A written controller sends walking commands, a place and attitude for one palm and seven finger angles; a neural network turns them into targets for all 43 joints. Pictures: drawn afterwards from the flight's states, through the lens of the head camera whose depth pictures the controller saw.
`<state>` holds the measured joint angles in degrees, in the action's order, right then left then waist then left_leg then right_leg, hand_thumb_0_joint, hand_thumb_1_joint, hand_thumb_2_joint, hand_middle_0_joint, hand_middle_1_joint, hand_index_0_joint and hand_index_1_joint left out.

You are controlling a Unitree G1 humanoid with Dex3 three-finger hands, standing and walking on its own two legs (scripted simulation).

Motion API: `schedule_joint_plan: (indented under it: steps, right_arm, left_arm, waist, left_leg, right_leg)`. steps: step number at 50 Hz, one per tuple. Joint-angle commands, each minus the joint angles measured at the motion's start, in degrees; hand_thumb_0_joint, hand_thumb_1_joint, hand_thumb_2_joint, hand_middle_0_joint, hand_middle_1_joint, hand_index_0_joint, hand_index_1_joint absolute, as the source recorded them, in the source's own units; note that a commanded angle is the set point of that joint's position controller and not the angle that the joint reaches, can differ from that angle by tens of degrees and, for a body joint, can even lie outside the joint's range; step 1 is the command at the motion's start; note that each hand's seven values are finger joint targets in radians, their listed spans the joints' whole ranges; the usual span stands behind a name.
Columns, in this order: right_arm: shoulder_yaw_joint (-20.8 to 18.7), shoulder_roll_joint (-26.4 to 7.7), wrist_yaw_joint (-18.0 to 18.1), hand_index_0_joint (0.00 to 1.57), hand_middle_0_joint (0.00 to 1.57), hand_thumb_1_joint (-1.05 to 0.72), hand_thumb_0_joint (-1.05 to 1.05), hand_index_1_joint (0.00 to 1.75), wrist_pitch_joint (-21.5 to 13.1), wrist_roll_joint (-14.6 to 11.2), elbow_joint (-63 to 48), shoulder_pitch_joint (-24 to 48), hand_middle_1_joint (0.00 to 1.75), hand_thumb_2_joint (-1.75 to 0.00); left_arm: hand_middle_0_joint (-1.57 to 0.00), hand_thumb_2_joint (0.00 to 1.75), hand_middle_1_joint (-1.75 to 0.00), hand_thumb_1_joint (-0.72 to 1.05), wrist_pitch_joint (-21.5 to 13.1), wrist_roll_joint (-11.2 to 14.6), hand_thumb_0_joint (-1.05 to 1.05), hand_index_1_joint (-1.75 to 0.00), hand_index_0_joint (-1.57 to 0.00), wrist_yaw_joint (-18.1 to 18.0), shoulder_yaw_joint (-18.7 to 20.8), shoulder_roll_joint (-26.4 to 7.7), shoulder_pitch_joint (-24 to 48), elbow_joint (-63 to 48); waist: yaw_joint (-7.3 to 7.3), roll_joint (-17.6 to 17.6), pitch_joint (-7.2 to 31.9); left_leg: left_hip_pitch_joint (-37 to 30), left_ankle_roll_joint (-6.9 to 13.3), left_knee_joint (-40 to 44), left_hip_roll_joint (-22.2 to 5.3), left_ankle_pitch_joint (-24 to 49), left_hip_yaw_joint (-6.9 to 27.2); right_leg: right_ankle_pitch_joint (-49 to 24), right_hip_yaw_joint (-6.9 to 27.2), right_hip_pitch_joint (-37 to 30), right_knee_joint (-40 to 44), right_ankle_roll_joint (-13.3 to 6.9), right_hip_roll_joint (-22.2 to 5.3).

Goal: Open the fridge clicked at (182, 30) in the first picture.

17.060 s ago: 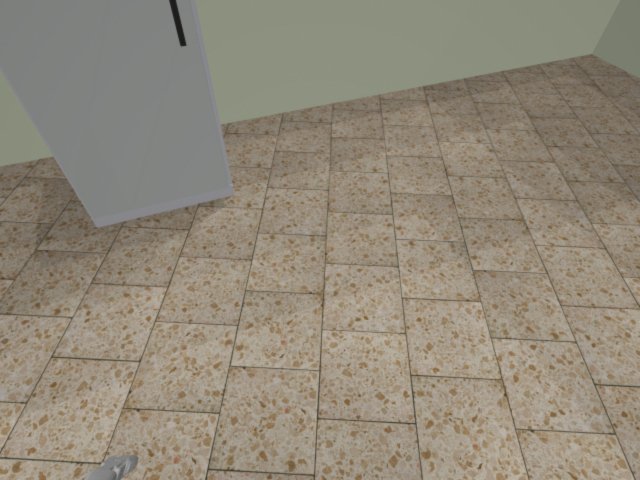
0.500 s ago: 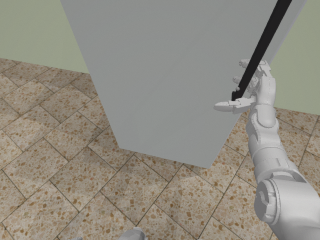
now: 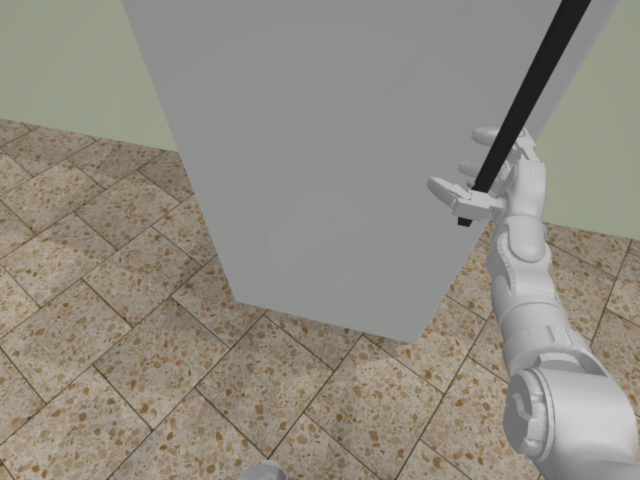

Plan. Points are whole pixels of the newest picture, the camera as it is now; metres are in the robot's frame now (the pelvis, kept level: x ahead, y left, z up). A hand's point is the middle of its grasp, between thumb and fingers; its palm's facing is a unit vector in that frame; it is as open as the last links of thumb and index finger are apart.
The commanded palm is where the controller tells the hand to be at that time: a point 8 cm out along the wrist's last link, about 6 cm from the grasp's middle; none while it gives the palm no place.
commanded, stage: grip the handle and tug to test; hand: right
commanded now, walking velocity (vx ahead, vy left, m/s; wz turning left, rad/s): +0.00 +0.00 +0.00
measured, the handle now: (525, 86) +0.53 -0.14 +0.22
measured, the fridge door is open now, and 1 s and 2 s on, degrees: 0 0 17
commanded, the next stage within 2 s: pull the door a little, standing still in 1.02 s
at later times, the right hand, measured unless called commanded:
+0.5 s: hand (472, 183) +0.48 -0.12 +0.11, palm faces +0.09 +1.00 +0.00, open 5.3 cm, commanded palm +0.45 -0.16 +0.11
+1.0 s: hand (470, 187) +0.47 -0.11 +0.11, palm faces +0.09 +1.00 +0.00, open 5.5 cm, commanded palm +0.41 -0.16 +0.11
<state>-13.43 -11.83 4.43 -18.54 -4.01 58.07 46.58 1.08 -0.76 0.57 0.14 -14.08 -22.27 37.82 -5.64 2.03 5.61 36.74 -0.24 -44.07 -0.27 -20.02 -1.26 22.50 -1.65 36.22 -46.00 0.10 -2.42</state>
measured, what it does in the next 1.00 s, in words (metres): stands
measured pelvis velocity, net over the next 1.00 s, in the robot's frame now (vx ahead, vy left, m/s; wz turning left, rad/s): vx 0.01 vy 0.00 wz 0.03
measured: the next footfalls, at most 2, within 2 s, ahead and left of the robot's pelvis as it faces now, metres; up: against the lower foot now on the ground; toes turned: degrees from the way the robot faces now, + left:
none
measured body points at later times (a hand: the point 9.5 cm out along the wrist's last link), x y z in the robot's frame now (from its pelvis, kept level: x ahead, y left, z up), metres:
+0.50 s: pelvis -0.01 +0.00 +0.00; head +0.07 +0.00 +0.44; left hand +0.04 +0.26 -0.12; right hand +0.47 -0.17 +0.11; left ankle +0.01 +0.12 -0.71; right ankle +0.00 -0.12 -0.71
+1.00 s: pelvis +0.01 +0.00 +0.00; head +0.07 +0.01 +0.45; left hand +0.05 +0.25 -0.12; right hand +0.46 -0.17 +0.11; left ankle +0.01 +0.12 -0.71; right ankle +0.00 -0.12 -0.71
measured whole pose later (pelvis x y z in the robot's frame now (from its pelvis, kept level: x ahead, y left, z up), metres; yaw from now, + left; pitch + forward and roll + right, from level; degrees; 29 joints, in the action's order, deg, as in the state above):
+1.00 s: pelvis +0.01 +0.00 +0.00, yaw +2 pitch +13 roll +1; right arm -12.9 -11.1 4.9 -14.6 -5.7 45.0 36.7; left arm 0.7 -0.1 1.4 1.0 -13.9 -22.9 35.5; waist -5.6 2.4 6.4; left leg 34.7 -0.4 -42.1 0.6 -19.9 0.6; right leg 23.1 -3.5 33.2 -43.9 0.0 -3.1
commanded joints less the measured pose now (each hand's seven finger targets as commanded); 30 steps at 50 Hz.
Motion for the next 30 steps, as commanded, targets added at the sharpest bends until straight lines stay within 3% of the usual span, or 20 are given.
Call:
schedule_joint_plan:
  steps: [1, 3, 4, 6, 8, 10, 12, 15, 19, 20, 21, 23, 26, 30]
  right_arm:
    - [-0.77, -9.99, -0.29, 0.41, 0.41, -0.48, 0.0, 1.34, -4.09, 0.25, -11.74, 27.06, 1.34, -0.72]
    - [-1.41, -10.85, -0.34, 0.42, 0.42, -0.57, 0.0, 1.35, -5.04, 0.14, -13.21, 28.41, 1.35, -0.76]
    - [-0.38, -9.58, -0.57, 0.42, 0.42, -0.62, 0.0, 1.36, -5.38, -0.06, -13.97, 28.43, 1.36, -0.78]
    - [0.73, -8.16, -0.82, 0.43, 0.43, -0.71, 0.0, 1.37, -5.52, -0.38, -13.34, 28.2, 1.37, -0.82]
    - [0.38, -8.88, -0.85, 0.44, 0.44, -0.81, 0.0, 1.39, -5.08, -0.24, -10.09, 28.17, 1.39, -0.86]
    - [0.25, -9.69, -0.93, 0.45, 0.45, -0.9, 0.0, 1.4, -5.13, 0.12, -10.59, 29.82, 1.4, -0.9]
    - [-0.87, -10.59, -0.92, 0.45, 0.45, -0.9, 0.0, 1.4, -5.42, -0.01, -11.02, 29.29, 1.4, -0.9]
    - [0.77, -8.72, -1.41, 0.45, 0.45, -0.9, 0.0, 1.4, -5.12, -0.41, -9.88, 30.09, 1.4, -0.9]
    - [-0.69, -11.09, -1.19, 0.45, 0.45, -0.9, 0.0, 1.4, -4.94, -0.09, -8.1, 30.99, 1.4, -0.9]
    - [-1.47, -12.26, -1.12, 0.45, 0.45, -0.9, 0.0, 1.4, -5.08, 0.27, -8.27, 30.91, 1.4, -0.9]
    - [-0.12, -10.5, -1.28, 0.45, 0.45, -0.9, 0.0, 1.4, -5.03, 0.28, -8.74, 30.85, 1.4, -0.9]
    - [-1.04, -10.78, -1.29, 0.45, 0.45, -0.9, 0.0, 1.4, -5.14, -0.13, -8.51, 29.49, 1.4, -0.9]
    - [-1.22, -12.07, -1.45, 0.45, 0.45, -0.9, 0.0, 1.4, -4.79, -0.05, -7.57, 31.64, 1.4, -0.9]
    - [-2.63, -13.08, -1.38, 0.45, 0.45, -0.9, 0.0, 1.4, -5.35, -0.3, -8.75, 30.14, 1.4, -0.9]
  left_arm:
    - [-0.2, 0.9, -0.3, 0.9, -1.63, 0.05, 0.0, -0.3, -0.2, -0.72, 3.32, -8.32, -4.51, -4.82]
    - [-0.2, 0.9, -0.3, 0.9, -1.73, 0.01, 0.0, -0.3, -0.2, -0.85, 3.33, -8.22, -4.62, -4.74]
    - [-0.2, 0.9, -0.3, 0.9, -1.89, -0.02, 0.0, -0.3, -0.2, -0.81, 3.27, -8.04, -4.27, -4.86]
    - [-0.2, 0.9, -0.3, 0.9, -2.14, 0.11, 0.0, -0.3, -0.2, -0.75, 3.21, -7.95, -3.92, -4.7]
    - [-0.2, 0.9, -0.3, 0.9, -2.1, 0.19, 0.0, -0.3, -0.2, -0.89, 3.16, -8.23, -4.17, -4.27]
    - [-0.2, 0.9, -0.3, 0.9, -2.06, 0.14, 0.0, -0.3, -0.2, -0.98, 3.13, -8.38, -4.12, -4.33]
    - [-0.2, 0.9, -0.3, 0.9, -2.03, 0.01, 0.0, -0.3, -0.2, -0.96, 3.28, -8.4, -4.57, -4.44]
    - [-0.2, 0.9, -0.3, 0.9, -2.01, 0.22, 0.0, -0.3, -0.2, -0.94, 3.1, -8.22, -4.2, -4.38]
    - [-0.2, 0.9, -0.3, 0.9, -1.95, 0.1, 0.0, -0.3, -0.2, -1.18, 3.11, -8.65, -4.68, -3.99]
    - [-0.2, 0.9, -0.3, 0.9, -1.88, 0.08, 0.0, -0.3, -0.2, -1.23, 3.11, -8.69, -4.79, -4.08]
    - [-0.2, 0.9, -0.3, 0.9, -1.84, 0.07, 0.0, -0.3, -0.2, -1.13, 3.06, -8.42, -4.57, -4.28]
    - [-0.2, 0.9, -0.3, 0.9, -1.84, 0.07, 0.0, -0.3, -0.2, -1.06, 3.14, -8.34, -4.7, -4.37]
    - [-0.2, 0.9, -0.3, 0.9, -1.72, 0.14, 0.0, -0.3, -0.2, -1.27, 2.94, -8.65, -4.72, -4.19]
    - [-0.2, 0.9, -0.3, 0.9, -1.73, 0.04, 0.0, -0.3, -0.2, -1.19, 2.96, -8.57, -4.9, -4.59]
  waist:
    - [-1.2, -3.55, 19.76]
    - [-0.81, -1.9, 21.69]
    - [-0.82, -0.91, 22.61]
    - [-1.16, -0.95, 21.73]
    - [-1.8, -3.57, 19.39]
    - [-1.6, -1.43, 20.1]
    - [-1.15, -1.81, 22.38]
    - [-1.96, -2.35, 20.49]
    - [-2.43, -3.96, 20.1]
    - [-1.9, -2.89, 20.5]
    - [-2.03, -1.92, 20.92]
    - [-1.57, -2.07, 21.82]
    - [-2.39, -2.61, 19.25]
    - [-1.33, -1.75, 22.03]
  left_leg:
    - [-11.68, 1.01, 5.15, 2.12, 19.51, -0.59]
    - [-12.05, 1.15, 4.71, 2.1, 19.91, -0.47]
    - [-12.04, 1.19, 4.55, 2.12, 20.22, -0.55]
    - [-11.18, 1.14, 4.8, 2.17, 19.55, -0.62]
    - [-10.7, 0.91, 5.31, 2.13, 17.99, -0.56]
    - [-10.47, 1.09, 5.02, 1.99, 17.89, -0.48]
    - [-11.75, 1.19, 4.71, 2.02, 19.14, -0.4]
    - [-10.61, 0.93, 5.07, 2.05, 18.64, -0.42]
    - [-10.55, 0.7, 5.25, 1.88, 17.68, -0.22]
    - [-10.89, 0.84, 5.08, 1.84, 17.37, -0.16]
    - [-10.79, 0.88, 5.03, 1.9, 18.02, -0.19]
    - [-10.89, 0.9, 4.93, 1.95, 18.56, -0.28]
    - [-10.32, 0.76, 5.57, 1.85, 16.3, -0.08]
    - [-11.6, 0.99, 4.87, 1.98, 17.9, -0.23]
  right_leg:
    - [-15.41, 0.61, -9.37, 5.19, -1.16, 2.38]
    - [-16.3, 0.86, -10.65, 5.19, -1.03, 2.37]
    - [-16.88, 0.84, -11.64, 5.11, -0.91, 2.43]
    - [-16.25, 0.79, -11.61, 4.87, -0.91, 2.44]
    - [-13.93, 0.96, -9.61, 5.24, -1.12, 2.38]
    - [-14.08, 1.0, -9.99, 5.31, -1.02, 2.51]
    - [-15.66, 1.04, -10.78, 4.89, -1.06, 2.57]
    - [-14.49, 0.97, -9.91, 4.85, -1.12, 2.61]
    - [-13.17, 1.03, -8.52, 4.83, -1.34, 2.59]
    - [-13.06, 1.06, -8.36, 5.0, -1.24, 2.64]
    - [-13.72, 0.87, -9.04, 4.9, -1.27, 2.74]
    - [-14.55, 0.9, -9.61, 4.73, -1.21, 2.64]
    - [-11.84, 0.91, -7.67, 5.07, -1.3, 2.66]
    - [-14.01, 0.96, -8.9, 4.91, -1.12, 2.63]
